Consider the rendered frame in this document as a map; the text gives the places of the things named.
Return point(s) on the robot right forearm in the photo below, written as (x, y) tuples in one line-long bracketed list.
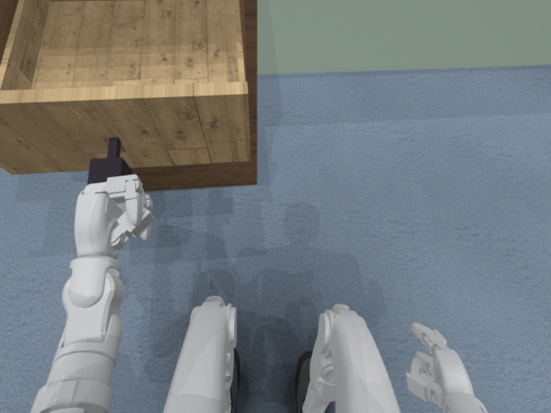
[(462, 403)]

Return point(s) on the robot left forearm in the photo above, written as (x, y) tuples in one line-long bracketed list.
[(80, 378)]

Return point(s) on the right robot hand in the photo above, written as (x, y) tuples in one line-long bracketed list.
[(447, 373)]

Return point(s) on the left robot hand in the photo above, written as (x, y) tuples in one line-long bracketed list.
[(100, 206)]

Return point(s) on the handle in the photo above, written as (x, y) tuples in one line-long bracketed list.
[(113, 165)]

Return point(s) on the cabinet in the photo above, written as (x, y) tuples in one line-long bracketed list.
[(208, 175)]

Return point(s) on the drawer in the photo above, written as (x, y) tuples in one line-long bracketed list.
[(166, 77)]

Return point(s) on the robot left thigh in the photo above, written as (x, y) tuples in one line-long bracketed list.
[(198, 384)]

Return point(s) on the robot right shin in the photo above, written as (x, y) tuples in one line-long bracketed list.
[(321, 389)]

